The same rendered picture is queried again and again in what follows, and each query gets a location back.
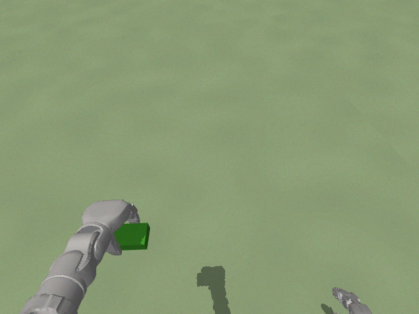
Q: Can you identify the small box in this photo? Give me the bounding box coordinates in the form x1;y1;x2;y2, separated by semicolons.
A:
114;223;150;251

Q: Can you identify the left robot hand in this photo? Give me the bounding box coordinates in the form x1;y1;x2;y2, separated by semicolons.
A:
82;200;140;256

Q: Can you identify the left robot arm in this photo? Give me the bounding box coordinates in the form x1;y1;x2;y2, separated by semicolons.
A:
19;222;112;314

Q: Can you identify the right robot hand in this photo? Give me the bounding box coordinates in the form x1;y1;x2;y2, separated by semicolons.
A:
332;287;372;314

